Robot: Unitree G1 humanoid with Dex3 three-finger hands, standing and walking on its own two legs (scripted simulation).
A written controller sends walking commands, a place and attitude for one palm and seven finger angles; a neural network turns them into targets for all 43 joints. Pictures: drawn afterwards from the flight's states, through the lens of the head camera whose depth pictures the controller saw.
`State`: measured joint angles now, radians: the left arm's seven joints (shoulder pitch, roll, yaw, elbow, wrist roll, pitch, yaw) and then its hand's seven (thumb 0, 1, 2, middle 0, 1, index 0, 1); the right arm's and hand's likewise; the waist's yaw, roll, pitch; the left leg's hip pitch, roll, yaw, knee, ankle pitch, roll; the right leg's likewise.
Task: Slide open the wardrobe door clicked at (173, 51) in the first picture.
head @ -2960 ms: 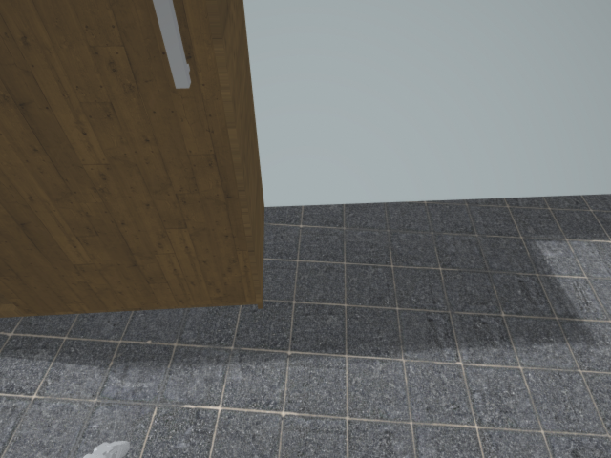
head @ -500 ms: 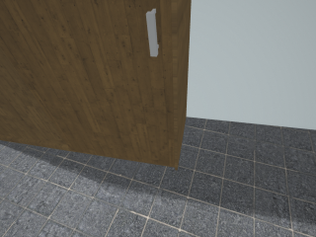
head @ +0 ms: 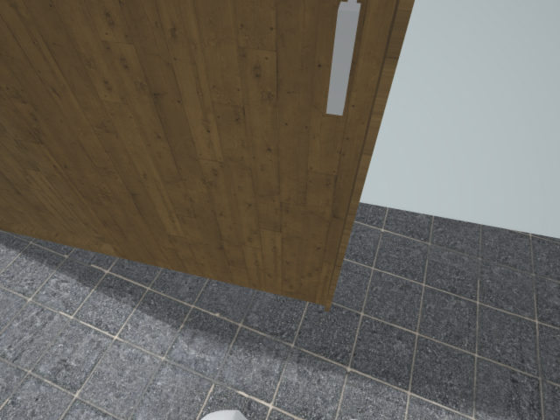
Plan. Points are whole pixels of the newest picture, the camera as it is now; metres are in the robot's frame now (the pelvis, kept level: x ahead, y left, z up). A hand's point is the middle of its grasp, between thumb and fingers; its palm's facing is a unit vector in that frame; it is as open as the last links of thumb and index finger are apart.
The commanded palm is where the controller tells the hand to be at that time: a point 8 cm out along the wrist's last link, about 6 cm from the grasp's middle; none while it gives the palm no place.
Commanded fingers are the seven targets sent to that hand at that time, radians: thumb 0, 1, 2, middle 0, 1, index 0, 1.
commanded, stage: come to a stop and stand still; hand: right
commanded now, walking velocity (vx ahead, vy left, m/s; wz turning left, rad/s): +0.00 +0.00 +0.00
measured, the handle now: (343, 56) +0.54 -0.02 +0.23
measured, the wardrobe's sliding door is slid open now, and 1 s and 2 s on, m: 0.00 0.00 0.00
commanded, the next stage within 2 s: look again from close up in 1.68 s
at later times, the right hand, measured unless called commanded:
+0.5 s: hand out of the picture +0.07 -0.17 -0.16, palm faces +0.07 +0.96 -0.27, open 7.4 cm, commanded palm none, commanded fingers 0.00 -0.90 -0.90 0.20 0.30 0.20 0.30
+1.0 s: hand out of the picture +0.02 -0.16 -0.17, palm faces +0.09 +0.98 -0.19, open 7.3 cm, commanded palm none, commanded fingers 0.00 -0.90 -0.90 0.20 0.30 0.20 0.30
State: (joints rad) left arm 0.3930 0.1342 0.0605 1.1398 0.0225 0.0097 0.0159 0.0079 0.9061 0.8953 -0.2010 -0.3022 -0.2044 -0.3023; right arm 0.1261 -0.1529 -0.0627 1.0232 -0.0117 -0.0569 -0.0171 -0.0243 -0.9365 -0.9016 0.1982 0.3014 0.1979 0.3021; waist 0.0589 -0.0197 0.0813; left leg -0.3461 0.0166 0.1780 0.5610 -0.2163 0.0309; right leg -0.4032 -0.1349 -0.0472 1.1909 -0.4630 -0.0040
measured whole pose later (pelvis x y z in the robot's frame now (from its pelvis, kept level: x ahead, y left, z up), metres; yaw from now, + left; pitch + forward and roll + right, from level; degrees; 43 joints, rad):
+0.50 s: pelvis +0.05 +0.03 +0.01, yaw +1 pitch -1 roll +1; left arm 0.06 0.16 0.06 0.98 0.02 0.04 0.02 0.00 0.90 0.90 -0.20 -0.30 -0.21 -0.30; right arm 0.25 -0.20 -0.06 1.00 -0.02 0.04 -0.03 0.00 -0.91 -0.90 0.19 0.30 0.19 0.30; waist -0.04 -0.03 0.12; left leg -0.33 0.05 0.04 0.76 -0.41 -0.03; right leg -0.26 -0.08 -0.15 0.52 -0.23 -0.02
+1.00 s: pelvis +0.01 +0.03 +0.01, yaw -1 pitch -1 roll +1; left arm 0.29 0.17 0.04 1.06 0.03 0.02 0.01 0.00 0.91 0.90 -0.20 -0.30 -0.20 -0.30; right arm 0.27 -0.20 -0.05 1.07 -0.02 0.04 -0.02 0.00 -0.91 -0.90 0.20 0.30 0.20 0.30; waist -0.02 0.04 0.01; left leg -0.32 0.07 0.06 0.58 -0.31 -0.03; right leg -0.18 -0.03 -0.06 0.51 -0.32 -0.01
